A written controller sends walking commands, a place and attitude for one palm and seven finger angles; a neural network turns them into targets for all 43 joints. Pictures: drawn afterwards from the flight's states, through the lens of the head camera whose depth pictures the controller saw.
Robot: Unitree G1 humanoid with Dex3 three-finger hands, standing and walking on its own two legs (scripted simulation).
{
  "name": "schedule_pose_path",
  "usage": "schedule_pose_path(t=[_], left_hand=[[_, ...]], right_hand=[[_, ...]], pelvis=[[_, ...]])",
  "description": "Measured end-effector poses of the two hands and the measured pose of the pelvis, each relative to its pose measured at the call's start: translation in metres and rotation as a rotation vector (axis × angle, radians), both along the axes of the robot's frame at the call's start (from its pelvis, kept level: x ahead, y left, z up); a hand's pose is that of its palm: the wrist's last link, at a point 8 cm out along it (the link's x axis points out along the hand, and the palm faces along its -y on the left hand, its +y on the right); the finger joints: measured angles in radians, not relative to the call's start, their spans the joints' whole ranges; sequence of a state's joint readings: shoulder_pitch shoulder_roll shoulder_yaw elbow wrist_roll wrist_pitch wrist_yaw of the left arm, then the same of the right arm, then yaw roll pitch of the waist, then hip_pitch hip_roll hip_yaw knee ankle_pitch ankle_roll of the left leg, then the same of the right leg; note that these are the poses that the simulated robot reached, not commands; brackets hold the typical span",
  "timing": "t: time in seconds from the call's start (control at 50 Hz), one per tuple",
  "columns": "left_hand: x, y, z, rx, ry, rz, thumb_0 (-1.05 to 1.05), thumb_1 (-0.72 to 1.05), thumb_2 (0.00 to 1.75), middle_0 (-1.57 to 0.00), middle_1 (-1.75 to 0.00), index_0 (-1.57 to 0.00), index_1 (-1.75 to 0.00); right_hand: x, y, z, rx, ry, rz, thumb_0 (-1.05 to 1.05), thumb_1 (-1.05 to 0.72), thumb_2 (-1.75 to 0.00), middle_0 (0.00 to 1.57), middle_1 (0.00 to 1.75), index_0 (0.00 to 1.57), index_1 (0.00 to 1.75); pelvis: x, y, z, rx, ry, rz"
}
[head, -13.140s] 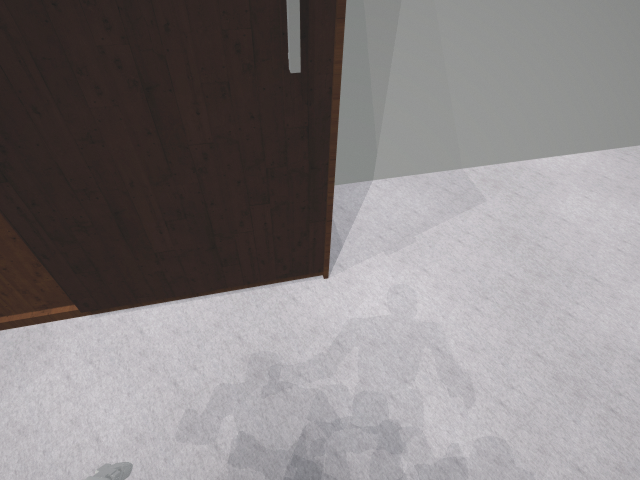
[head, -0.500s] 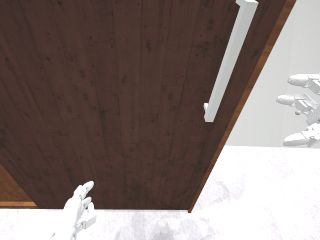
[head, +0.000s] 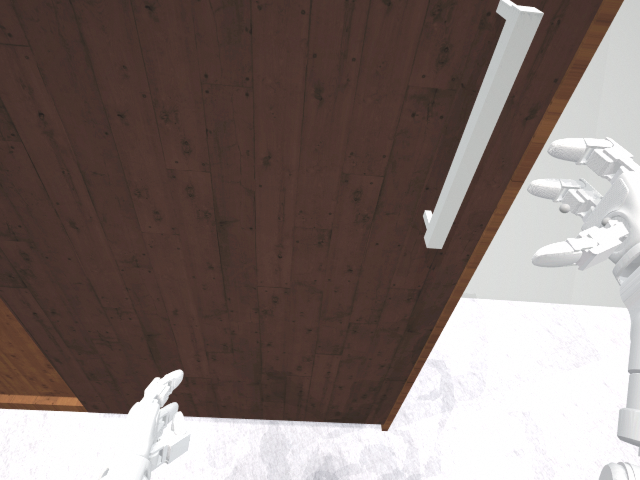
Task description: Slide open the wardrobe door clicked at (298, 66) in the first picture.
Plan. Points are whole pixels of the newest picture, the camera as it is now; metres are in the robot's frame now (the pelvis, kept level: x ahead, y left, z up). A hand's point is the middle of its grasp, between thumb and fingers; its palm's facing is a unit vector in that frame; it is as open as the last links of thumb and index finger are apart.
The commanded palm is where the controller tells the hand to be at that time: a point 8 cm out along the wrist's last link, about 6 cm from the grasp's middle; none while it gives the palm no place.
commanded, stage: move the hooked fingers beside the handle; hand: right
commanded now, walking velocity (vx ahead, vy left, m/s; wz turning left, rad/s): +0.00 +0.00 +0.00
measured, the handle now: (464, 142) +0.45 -0.15 +0.25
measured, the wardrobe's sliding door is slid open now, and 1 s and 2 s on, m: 0.00 0.00 0.00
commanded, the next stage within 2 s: feel for the door with the fingertips in 1.42 s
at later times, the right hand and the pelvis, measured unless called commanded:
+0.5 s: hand (537, 193) +0.37 -0.22 +0.24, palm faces +0.03 +1.00 -0.05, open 14.0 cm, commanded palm +0.34 -0.26 +0.25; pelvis +0.00 +0.00 +0.00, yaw +0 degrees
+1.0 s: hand (537, 193) +0.37 -0.22 +0.24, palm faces +0.04 +1.00 -0.04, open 14.0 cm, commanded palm +0.34 -0.26 +0.25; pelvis +0.00 -0.01 +0.00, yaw +1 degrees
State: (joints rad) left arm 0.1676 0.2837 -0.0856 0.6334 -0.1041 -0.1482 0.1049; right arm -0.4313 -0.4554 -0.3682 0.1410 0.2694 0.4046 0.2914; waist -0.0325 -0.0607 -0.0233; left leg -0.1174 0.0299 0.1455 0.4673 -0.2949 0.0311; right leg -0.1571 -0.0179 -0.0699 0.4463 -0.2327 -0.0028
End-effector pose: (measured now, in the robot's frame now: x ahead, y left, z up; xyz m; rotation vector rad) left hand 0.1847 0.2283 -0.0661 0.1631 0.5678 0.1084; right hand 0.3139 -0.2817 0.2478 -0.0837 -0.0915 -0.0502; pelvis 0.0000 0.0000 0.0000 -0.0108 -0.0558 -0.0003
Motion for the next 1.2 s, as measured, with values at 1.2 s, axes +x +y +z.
schedule_pose_path(t=[1.2], left_hand=[[-0.014, -0.004, -0.002, -0.004, 0.052, 0.037, 0.01, 0.90, 0.90, -0.20, -0.30, -0.20, -0.30]], right_hand=[[0.029, 0.024, -0.001, 0.042, 0.002, 0.029, -0.01, 0.50, -0.30, 0.30, 1.20, 0.31, 1.20]], pelvis=[[-0.003, -0.007, 0.002, 0.004, 0.003, 0.011]])
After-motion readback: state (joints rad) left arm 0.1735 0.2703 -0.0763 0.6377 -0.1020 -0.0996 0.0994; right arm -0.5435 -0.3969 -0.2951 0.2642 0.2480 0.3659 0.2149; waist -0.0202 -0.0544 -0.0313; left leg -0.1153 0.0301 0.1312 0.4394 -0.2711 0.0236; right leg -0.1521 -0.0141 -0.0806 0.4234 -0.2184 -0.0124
